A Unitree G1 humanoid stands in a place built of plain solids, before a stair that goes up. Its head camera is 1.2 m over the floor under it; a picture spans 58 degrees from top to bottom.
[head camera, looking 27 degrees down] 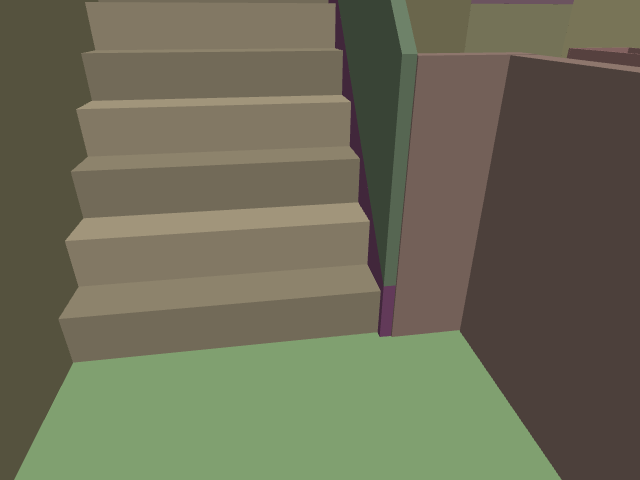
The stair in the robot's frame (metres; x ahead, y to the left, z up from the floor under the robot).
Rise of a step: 0.21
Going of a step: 0.22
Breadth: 1.23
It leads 9 degrees to the left of straight ahead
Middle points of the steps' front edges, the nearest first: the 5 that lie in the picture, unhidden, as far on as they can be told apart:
1.39 0.36 0.21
1.60 0.39 0.43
1.82 0.43 0.64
2.04 0.46 0.85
2.26 0.49 1.06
